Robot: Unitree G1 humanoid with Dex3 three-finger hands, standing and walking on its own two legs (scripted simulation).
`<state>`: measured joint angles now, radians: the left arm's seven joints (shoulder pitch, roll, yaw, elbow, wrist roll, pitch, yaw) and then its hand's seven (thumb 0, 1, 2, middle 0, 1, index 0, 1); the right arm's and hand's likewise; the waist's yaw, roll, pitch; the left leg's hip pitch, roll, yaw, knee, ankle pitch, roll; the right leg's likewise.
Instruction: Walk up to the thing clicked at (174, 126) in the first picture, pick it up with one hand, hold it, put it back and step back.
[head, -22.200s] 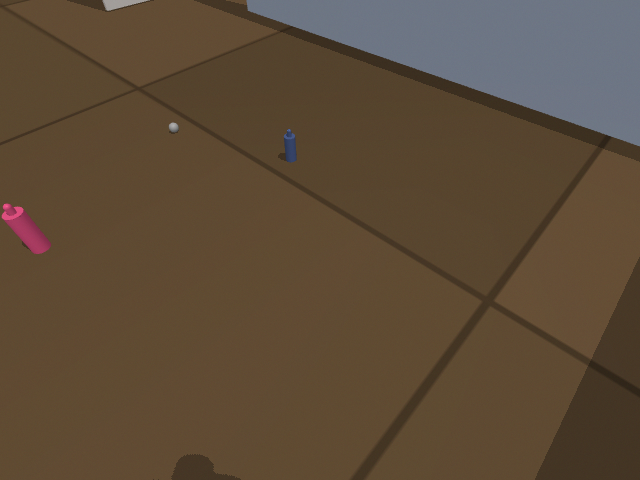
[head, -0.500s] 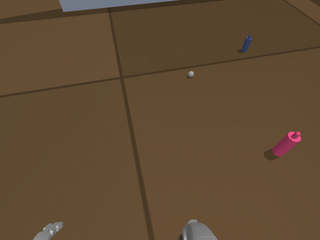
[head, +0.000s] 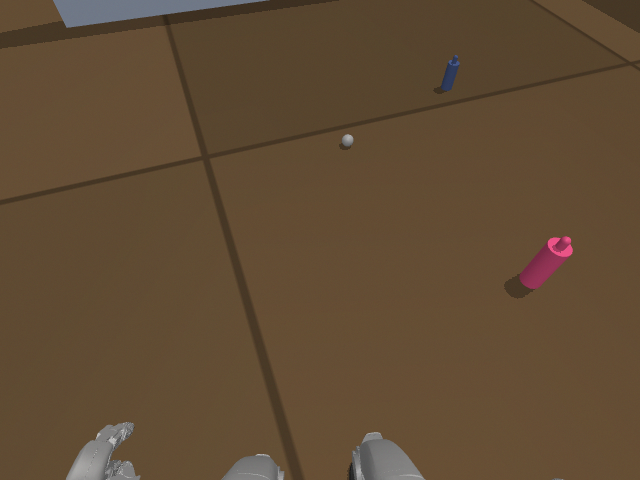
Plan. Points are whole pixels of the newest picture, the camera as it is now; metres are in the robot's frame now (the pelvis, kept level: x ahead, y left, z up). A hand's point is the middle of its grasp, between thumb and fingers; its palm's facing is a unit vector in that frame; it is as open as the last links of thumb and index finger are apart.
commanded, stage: walk up
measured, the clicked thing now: (347, 140) +1.56 -0.02 -0.70
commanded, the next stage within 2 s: stand in 0.98 s
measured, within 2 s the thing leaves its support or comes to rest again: neither
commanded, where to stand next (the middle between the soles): +0.06 -0.02 m, yaw -9 degrees
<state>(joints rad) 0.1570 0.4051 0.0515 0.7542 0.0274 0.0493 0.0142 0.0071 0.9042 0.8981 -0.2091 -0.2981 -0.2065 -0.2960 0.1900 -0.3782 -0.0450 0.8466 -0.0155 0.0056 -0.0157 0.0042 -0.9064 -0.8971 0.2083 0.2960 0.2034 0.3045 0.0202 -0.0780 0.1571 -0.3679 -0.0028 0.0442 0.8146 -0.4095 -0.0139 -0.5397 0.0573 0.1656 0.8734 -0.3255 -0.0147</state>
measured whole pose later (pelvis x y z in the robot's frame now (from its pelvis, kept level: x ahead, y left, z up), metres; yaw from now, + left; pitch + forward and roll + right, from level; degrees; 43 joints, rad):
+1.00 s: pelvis -0.02 -0.01 +0.03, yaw -12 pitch -3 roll +0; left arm 0.09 0.36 -0.01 1.08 0.01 -0.04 0.01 0.01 0.91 0.90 -0.21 -0.30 -0.20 -0.30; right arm 0.07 -0.38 -0.02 1.08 0.00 0.01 0.03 0.01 -0.91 -0.90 0.21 0.30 0.20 0.30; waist -0.03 0.01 0.08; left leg -0.25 0.08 0.08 0.54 -0.24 -0.03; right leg -0.22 0.02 0.14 0.56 -0.29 0.03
